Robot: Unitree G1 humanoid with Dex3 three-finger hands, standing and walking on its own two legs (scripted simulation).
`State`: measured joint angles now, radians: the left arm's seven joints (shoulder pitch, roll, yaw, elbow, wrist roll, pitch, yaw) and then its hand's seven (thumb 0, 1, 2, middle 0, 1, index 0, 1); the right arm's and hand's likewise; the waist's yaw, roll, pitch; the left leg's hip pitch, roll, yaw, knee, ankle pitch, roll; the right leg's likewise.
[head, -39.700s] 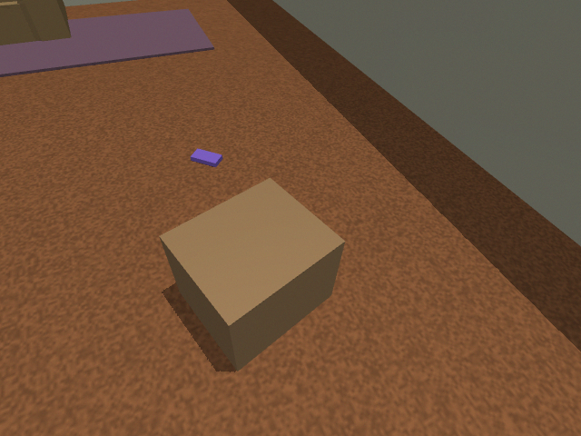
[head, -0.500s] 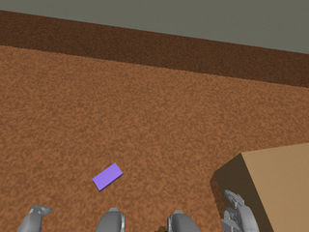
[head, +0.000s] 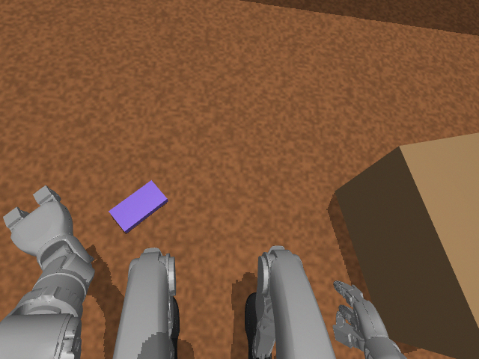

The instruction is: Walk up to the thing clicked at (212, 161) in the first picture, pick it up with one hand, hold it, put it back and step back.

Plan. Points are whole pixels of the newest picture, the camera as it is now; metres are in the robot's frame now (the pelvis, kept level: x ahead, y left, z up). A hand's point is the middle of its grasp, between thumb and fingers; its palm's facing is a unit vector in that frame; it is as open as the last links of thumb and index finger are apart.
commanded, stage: rise first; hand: left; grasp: from above
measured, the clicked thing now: (139, 206) +0.47 +0.24 -0.48
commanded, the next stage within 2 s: approach in 1.60 s
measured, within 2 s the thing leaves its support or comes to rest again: neither
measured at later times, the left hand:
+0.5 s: hand (99, 217) +0.39 +0.28 -0.28, palm faces -0.27 -0.31 -0.91, open 12.9 cm
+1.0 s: hand (111, 207) +0.42 +0.27 -0.33, palm faces -0.27 -0.32 -0.91, open 12.8 cm
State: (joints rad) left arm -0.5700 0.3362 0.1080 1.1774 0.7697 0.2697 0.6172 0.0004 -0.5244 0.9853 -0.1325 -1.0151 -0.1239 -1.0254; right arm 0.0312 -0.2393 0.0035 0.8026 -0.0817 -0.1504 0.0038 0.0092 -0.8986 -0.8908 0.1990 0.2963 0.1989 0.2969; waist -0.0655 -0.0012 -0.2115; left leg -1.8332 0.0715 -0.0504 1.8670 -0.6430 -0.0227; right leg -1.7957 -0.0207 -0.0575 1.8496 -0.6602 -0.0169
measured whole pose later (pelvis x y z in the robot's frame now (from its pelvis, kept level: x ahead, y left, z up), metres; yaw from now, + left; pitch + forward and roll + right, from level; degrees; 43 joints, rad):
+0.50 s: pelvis -0.02 +0.01 -0.12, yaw -3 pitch +35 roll -5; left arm -0.89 0.49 0.21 1.51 0.81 0.26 0.61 0.00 -0.34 0.86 -0.27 -0.90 -0.28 -0.89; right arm 0.11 -0.24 0.02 0.91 -0.15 -0.25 0.15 0.01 -0.90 -0.89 0.20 0.30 0.20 0.30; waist -0.20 0.01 -0.15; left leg -2.20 0.07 -0.08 2.23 -0.65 0.01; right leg -2.14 -0.01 -0.05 2.19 -0.65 0.01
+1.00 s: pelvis -0.02 +0.01 -0.16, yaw -4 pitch +34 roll -5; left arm -1.03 0.60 0.33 1.63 0.85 0.22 0.62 0.00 -0.33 0.82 -0.26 -0.95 -0.28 -0.93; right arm 0.14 -0.30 0.03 0.90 -0.18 -0.30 0.27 0.01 -0.91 -0.89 0.19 0.30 0.19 0.30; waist -0.23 0.02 -0.03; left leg -2.31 0.08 -0.11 2.38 -0.67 -0.01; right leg -2.27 0.00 -0.07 2.33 -0.66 -0.01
